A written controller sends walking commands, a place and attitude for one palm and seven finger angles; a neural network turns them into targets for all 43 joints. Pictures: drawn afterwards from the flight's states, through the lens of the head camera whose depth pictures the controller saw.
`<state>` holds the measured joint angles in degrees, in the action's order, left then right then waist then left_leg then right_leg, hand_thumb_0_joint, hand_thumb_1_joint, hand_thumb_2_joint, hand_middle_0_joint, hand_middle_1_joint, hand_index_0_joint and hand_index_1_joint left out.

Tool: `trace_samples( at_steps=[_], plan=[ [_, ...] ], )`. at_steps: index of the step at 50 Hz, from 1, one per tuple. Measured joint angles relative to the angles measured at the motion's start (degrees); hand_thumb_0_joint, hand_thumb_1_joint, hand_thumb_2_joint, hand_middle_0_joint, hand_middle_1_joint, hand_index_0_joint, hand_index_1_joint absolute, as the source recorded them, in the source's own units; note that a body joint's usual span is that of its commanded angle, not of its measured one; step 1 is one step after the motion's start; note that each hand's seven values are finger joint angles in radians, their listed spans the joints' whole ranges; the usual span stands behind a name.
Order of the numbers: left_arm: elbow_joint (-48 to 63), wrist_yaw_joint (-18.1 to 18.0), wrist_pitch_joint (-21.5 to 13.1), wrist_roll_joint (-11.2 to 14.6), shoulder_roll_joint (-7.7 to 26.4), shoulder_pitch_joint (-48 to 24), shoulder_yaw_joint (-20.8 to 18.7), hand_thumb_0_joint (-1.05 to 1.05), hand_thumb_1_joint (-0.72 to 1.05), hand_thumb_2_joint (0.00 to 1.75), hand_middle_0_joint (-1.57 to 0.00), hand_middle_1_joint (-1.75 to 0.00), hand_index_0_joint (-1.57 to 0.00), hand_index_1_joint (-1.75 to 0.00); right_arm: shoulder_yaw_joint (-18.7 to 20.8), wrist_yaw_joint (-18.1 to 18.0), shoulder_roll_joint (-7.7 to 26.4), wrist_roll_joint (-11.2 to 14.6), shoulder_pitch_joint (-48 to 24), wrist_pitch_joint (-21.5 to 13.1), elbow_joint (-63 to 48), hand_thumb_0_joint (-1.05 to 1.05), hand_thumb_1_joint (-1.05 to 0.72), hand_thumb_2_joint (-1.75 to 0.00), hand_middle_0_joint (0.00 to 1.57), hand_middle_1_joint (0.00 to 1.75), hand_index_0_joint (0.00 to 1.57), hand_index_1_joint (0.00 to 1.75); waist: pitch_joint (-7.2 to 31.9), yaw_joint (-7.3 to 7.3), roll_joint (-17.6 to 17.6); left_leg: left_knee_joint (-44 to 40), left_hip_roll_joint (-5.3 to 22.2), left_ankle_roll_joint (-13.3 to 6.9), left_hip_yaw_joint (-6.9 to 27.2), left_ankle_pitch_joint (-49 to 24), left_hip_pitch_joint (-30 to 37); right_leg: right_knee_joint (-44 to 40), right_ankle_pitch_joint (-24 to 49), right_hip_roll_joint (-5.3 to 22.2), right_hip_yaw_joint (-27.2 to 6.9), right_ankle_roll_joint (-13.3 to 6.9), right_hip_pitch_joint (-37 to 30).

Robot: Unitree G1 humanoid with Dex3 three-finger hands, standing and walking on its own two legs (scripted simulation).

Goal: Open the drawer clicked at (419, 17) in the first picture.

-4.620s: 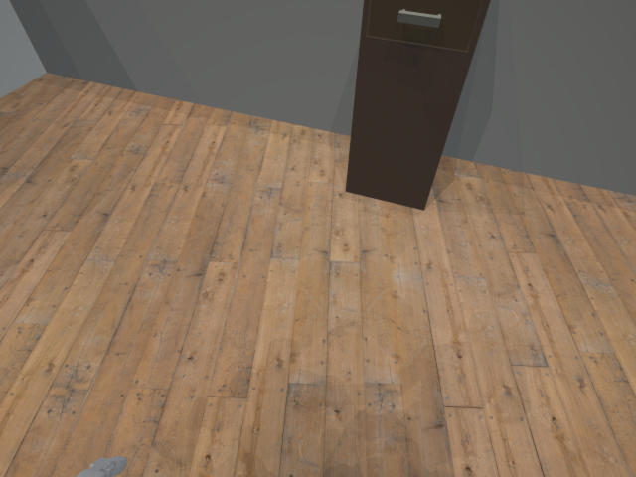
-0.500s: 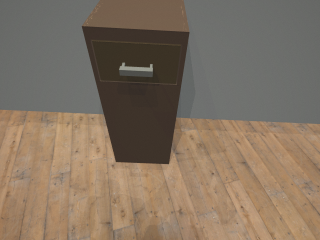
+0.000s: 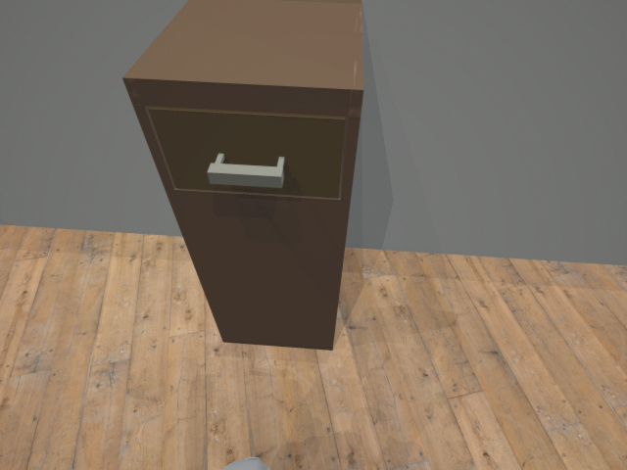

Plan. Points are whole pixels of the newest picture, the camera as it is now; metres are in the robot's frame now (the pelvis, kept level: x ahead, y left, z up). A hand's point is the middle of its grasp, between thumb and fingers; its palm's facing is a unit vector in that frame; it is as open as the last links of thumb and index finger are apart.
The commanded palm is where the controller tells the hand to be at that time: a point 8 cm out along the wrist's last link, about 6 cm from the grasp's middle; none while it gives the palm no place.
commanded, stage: come to a stop and stand still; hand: left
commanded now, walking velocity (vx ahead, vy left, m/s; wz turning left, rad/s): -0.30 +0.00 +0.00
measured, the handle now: (248, 167) +0.59 +0.17 +0.04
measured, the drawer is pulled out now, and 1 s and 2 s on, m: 0.00 0.00 0.00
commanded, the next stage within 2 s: look again from close up in 1.90 s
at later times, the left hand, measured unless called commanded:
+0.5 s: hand out of the picture +0.09 +0.18 -0.17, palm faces +0.02 -0.95 -0.32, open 7.4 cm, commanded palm none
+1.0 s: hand out of the picture +0.05 +0.20 -0.18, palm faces +0.03 -0.96 -0.27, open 7.4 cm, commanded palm none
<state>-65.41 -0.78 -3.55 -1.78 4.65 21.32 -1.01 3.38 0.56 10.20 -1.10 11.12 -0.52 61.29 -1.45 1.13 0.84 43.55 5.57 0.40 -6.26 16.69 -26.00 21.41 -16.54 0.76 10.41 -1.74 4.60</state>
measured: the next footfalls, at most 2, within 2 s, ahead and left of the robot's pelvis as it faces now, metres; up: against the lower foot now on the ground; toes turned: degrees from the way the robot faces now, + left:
left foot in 0.08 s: +0.13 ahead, +0.12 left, +0.00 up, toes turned +8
right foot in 0.46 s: +0.09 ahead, -0.14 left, +0.00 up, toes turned -3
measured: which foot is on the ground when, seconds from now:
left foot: up 0.00-0.06, down 0.08-0.46, up 0.48-0.82, down 0.84-1.00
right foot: down 0.00-0.12, up 0.14-0.44, down 0.46-1.00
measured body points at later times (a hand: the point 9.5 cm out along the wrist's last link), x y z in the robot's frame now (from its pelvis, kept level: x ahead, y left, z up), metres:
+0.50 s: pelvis +0.02 -0.03 -0.02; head +0.03 -0.06 +0.43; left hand +0.09 +0.23 -0.14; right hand +0.09 -0.28 -0.18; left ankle +0.09 +0.11 -0.74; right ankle +0.02 -0.15 -0.74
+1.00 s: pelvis +0.02 +0.00 -0.02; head +0.02 +0.00 +0.43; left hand +0.05 +0.25 -0.16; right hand +0.08 -0.24 -0.16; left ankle -0.01 +0.11 -0.74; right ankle +0.02 -0.15 -0.74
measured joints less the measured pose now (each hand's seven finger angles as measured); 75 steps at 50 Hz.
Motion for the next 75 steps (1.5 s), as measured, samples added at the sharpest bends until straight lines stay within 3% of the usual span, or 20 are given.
trace_samples(
  at_steps=[2,4,8,11,16,19,23,27,30,33,39,42,43,47,54,61,75],
  plan=[
    [-0.59,-0.09,0.30,0.07,0.06,0.68,-0.04,0.00,0.90,0.90,-0.20,-0.30,-0.20,-0.30,-0.42,-0.04,-0.30,0.04,-1.22,-0.37,-0.40,0.00,-0.92,-0.90,0.19,0.30,0.20,0.30,-0.39,0.56,-0.58,-4.89,-0.44,-0.28,-0.35,-1.70,2.03,1.09,-1.73,-0.07,0.06,0.55,-1.01],
    [-1.14,-0.44,0.87,0.38,0.10,1.43,0.05,0.00,0.90,0.90,-0.20,-0.30,-0.20,-0.30,-1.12,-0.45,-0.59,0.01,-2.03,-1.26,-0.66,0.00,-0.92,-0.90,0.19,0.30,0.20,0.30,-0.67,0.95,-0.72,-11.30,-0.70,-0.78,-0.53,-8.88,5.65,4.30,-4.52,-0.21,-0.10,1.34,-1.20],
    [-1.51,-1.46,3.17,1.01,1.55,-0.07,0.33,0.00,0.90,0.90,-0.20,-0.30,-0.20,-0.30,-2.54,-1.93,-3.18,0.47,-4.02,-1.55,-0.37,0.00,-0.92,-0.90,0.19,0.30,0.20,0.30,-1.69,1.87,-4.15,-10.71,-2.40,-2.58,-3.14,-3.38,8.04,15.55,-11.82,2.16,-4.24,2.75,2.81],
    [0.26,-1.55,4.77,0.82,2.44,-2.74,-0.09,0.00,0.90,0.90,-0.20,-0.30,-0.20,-0.30,-2.28,-2.82,-4.22,0.80,-5.34,-0.71,-1.13,-0.01,-0.92,-0.90,0.19,0.30,0.20,0.30,-2.86,1.38,-3.57,-13.27,-2.49,-2.56,-3.68,-4.54,9.07,24.43,-14.73,2.26,-6.49,3.15,8.52],
    [5.17,-1.24,6.01,0.55,5.03,-7.23,-1.92,0.00,0.90,0.90,-0.20,-0.30,-0.20,-0.30,-0.85,-2.73,-2.89,0.35,-7.08,0.74,-3.02,-0.02,-0.93,-0.90,0.20,0.30,0.21,0.30,-4.34,0.13,-1.72,-15.40,-1.36,-2.08,-3.73,-6.87,8.59,33.04,-13.33,2.23,-8.63,3.43,16.94],
    [7.59,-1.15,6.05,0.52,6.60,-9.22,-2.70,0.00,0.91,0.90,-0.20,-0.30,-0.20,-0.30,-0.25,-2.05,-1.36,-0.09,-6.46,1.65,-3.02,-0.02,-0.93,-0.90,0.20,0.30,0.21,0.30,-3.96,-0.31,-0.67,-15.14,-0.56,-1.10,-3.16,-7.44,7.95,29.93,-11.05,2.75,-8.41,3.12,17.31],
    [9.39,-1.14,4.21,0.16,7.98,-9.30,-2.49,0.00,0.91,0.90,-0.20,-0.30,-0.20,-0.30,0.29,-1.09,0.32,0.04,-3.97,2.68,-2.43,-0.01,-0.92,-0.90,0.20,0.30,0.20,0.30,-1.63,-0.49,-0.49,-11.63,-0.53,0.58,-2.56,-5.82,5.95,14.30,-3.21,3.87,-8.26,2.72,11.60],
    [8.64,-0.75,4.36,-0.20,6.13,-8.19,-1.23,0.00,0.91,0.90,-0.20,-0.30,-0.20,-0.29,0.63,-0.13,2.32,0.20,-1.04,4.51,-1.71,0.00,-0.92,-0.90,0.19,0.30,0.20,0.30,0.36,-0.37,1.36,-3.30,-2.29,0.45,2.04,5.02,4.21,12.88,-1.40,3.05,-7.82,1.77,10.84],
    [8.16,-0.36,4.55,-0.11,4.93,-7.34,-0.80,0.00,0.90,0.90,-0.20,-0.30,-0.20,-0.30,0.54,0.25,3.03,0.08,1.24,4.09,-1.43,0.00,-0.91,-0.90,0.19,0.30,0.20,0.30,1.21,-0.50,1.04,2.83,-3.75,0.39,3.55,4.24,3.85,8.09,1.05,3.10,-8.08,1.44,9.23],
    [8.08,-0.32,4.23,-0.05,4.19,-7.51,-0.65,0.00,0.90,0.90,-0.20,-0.30,-0.20,-0.30,0.33,0.04,3.35,0.19,3.20,3.63,-1.34,0.00,-0.91,-0.90,0.19,0.30,0.20,0.30,0.81,-0.66,0.49,3.41,-4.41,1.05,3.88,4.76,5.27,5.39,2.56,3.43,-7.72,1.26,8.52],
    [7.58,-0.70,3.79,0.04,4.77,-8.55,-1.13,0.00,0.91,0.90,-0.21,-0.30,-0.21,-0.30,-0.24,-0.79,3.06,0.57,3.98,3.71,-0.96,0.00,-0.91,-0.90,0.19,0.30,0.20,0.30,-1.17,-0.03,-0.53,-6.02,-4.87,1.81,3.47,6.09,10.30,5.34,2.93,4.27,-6.62,1.83,9.29],
    [9.22,-1.03,3.83,0.32,5.57,-7.05,-0.12,0.00,0.91,0.90,-0.21,-0.30,-0.21,-0.30,-0.85,-0.45,3.77,-0.32,5.19,2.54,-5.43,0.00,-0.91,-0.90,0.19,0.30,0.20,0.30,-1.23,-1.45,1.04,-14.89,-4.18,0.51,5.48,-0.59,13.11,9.86,0.87,3.73,-5.09,2.75,11.98],
    [9.52,-1.16,4.00,0.55,5.88,-6.80,-0.21,0.00,0.91,0.90,-0.21,-0.30,-0.21,-0.30,-0.83,-0.75,3.61,-0.62,5.35,2.02,-6.31,0.00,-0.91,-0.90,0.19,0.30,0.20,0.30,-1.16,-1.83,1.02,-13.80,-4.36,0.30,5.84,-0.14,12.45,11.86,-0.26,4.09,-4.78,3.09,12.80],
    [10.96,-1.48,4.73,0.56,7.08,-4.56,-0.50,0.00,0.90,0.90,-0.20,-0.30,-0.20,-0.30,-1.79,-0.92,2.09,-0.64,5.23,1.73,-8.90,0.00,-0.91,-0.90,0.19,0.30,0.20,0.30,0.19,-1.04,-0.46,-9.03,-4.92,-0.24,4.53,4.06,11.99,13.88,-1.39,4.71,-6.26,4.10,12.64],
    [13.08,-1.13,5.30,0.56,7.81,-3.50,0.07,0.00,0.90,0.90,-0.20,-0.30,-0.20,-0.30,-2.80,-0.87,-0.15,-0.16,3.25,0.78,-10.92,0.00,-0.91,-0.90,0.19,0.30,0.20,0.30,1.85,-0.27,-0.76,-7.00,-4.88,-1.45,3.19,5.13,12.78,13.90,-0.79,4.58,-7.66,4.90,11.53],
    [13.25,-0.88,5.18,0.51,7.20,-3.82,0.48,0.00,0.90,0.90,-0.20,-0.30,-0.20,-0.30,-3.01,-0.63,-0.61,-0.02,2.62,0.71,-9.79,0.00,-0.91,-0.90,0.20,0.30,0.20,0.30,2.56,0.04,-0.83,-8.89,-5.25,-2.10,2.45,3.37,13.74,11.20,1.69,4.76,-8.35,5.47,10.44],
    [8.68,-0.82,4.68,0.40,5.79,-1.71,0.73,0.00,0.90,0.90,-0.20,-0.30,-0.20,-0.30,-2.09,-0.66,0.58,0.31,7.11,1.50,-3.65,0.00,-0.91,-0.90,0.20,0.30,0.20,0.30,1.46,-0.98,-1.45,-14.33,-5.56,-1.84,2.42,-1.37,14.73,6.00,6.16,4.77,-8.21,5.22,9.46]
  ],
)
